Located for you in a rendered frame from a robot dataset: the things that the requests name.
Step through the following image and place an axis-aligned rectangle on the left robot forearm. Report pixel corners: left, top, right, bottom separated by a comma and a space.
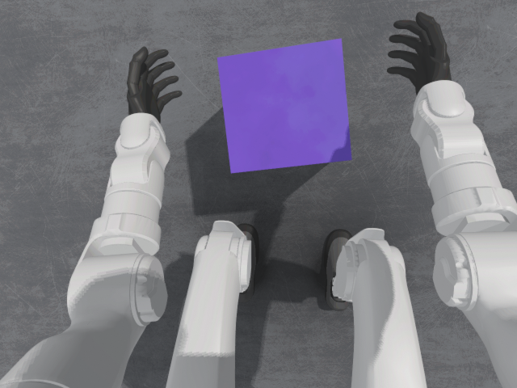
67, 113, 170, 319

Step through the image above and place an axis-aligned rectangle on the right robot foot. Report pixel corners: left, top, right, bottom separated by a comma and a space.
324, 229, 352, 311

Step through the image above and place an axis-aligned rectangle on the left robot upper arm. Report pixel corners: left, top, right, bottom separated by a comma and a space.
0, 252, 168, 388

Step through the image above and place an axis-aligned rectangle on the robot left hand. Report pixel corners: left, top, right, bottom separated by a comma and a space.
127, 46, 182, 123

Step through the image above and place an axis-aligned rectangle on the right robot upper arm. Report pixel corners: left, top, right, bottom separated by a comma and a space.
433, 231, 517, 388

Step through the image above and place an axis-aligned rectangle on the robot right hand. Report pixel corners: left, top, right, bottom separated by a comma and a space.
387, 12, 452, 95

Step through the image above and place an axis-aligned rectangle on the carton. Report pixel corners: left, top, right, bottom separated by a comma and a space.
217, 38, 352, 173

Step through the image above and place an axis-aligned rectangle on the right robot forearm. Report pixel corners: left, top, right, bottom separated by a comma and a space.
410, 80, 517, 237

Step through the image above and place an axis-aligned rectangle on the right robot thigh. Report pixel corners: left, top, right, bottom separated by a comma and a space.
338, 238, 427, 388

